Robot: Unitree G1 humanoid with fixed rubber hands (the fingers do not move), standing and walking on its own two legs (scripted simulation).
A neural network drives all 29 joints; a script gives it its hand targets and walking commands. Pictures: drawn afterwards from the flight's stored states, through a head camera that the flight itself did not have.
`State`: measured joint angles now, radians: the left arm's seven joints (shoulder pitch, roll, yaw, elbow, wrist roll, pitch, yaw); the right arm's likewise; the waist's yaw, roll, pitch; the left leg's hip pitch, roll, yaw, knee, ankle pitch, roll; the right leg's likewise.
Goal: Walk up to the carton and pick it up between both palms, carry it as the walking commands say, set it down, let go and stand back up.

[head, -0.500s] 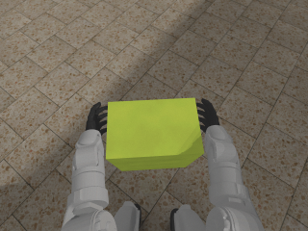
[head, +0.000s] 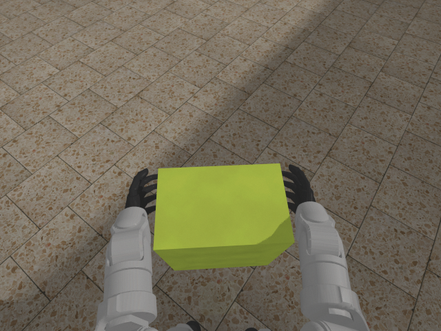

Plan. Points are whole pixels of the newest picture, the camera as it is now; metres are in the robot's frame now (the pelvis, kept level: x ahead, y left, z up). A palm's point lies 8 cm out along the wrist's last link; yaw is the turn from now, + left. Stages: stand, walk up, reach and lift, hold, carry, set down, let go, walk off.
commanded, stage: reach and lift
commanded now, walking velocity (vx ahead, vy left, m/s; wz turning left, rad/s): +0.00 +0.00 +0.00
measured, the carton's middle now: (220, 223) +0.33 +0.02 -0.09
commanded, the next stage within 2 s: hold in 1.70 s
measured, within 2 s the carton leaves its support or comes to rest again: neither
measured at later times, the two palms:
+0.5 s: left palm (126, 204) +0.31 +0.18 +0.06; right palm (316, 198) +0.33 -0.13 +0.06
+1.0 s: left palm (130, 200) +0.31 +0.17 +0.07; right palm (327, 204) +0.31 -0.14 +0.07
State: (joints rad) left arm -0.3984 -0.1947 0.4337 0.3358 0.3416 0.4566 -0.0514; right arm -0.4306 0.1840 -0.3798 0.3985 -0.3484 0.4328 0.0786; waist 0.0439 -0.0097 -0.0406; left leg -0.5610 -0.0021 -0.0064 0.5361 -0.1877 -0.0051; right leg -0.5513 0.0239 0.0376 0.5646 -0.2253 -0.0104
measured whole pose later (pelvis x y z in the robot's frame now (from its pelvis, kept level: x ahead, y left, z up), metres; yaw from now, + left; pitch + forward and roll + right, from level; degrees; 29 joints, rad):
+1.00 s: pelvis +0.01 +0.00 +0.02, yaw +0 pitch -8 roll +0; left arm -0.34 -0.17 0.31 0.26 0.33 0.72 -0.03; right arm -0.34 0.16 -0.30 0.28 -0.31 0.71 0.07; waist 0.01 0.00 0.06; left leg -0.05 -0.01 -0.01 0.34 -0.16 0.00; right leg -0.03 0.01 0.04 0.36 -0.19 -0.01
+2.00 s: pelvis +0.01 +0.01 +0.02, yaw +1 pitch -9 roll +0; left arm -0.23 -0.15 0.22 0.19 0.28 0.76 -0.01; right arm -0.24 0.15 -0.22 0.18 -0.28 0.76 0.04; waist -0.02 -0.01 0.04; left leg -0.03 -0.02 -0.02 0.35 -0.17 0.01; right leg 0.00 0.01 0.04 0.35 -0.20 0.00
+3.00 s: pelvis +0.32 +0.00 +0.00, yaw +4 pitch +4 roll -1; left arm 0.05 -0.13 0.06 -0.53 0.04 1.22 0.14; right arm 0.04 0.13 -0.10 -0.56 -0.02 1.25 -0.11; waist 0.01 0.02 -0.16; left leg -0.38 0.08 0.03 1.23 -0.31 0.02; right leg -0.37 -0.05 -0.28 0.53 -0.23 -0.06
